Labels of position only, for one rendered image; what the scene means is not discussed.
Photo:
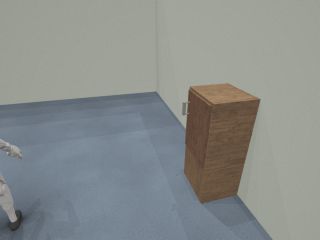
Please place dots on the robot right hand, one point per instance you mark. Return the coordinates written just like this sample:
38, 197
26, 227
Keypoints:
15, 152

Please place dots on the cupboard door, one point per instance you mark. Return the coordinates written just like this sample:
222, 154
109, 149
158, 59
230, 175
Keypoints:
198, 126

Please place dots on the robot right foot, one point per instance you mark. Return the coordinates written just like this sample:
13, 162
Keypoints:
14, 225

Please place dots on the handle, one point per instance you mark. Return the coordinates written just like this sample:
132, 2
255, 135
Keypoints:
184, 108

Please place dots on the robot right shin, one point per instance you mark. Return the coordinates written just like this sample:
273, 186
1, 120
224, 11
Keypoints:
7, 203

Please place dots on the right robot forearm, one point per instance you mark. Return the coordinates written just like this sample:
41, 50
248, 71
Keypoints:
5, 146

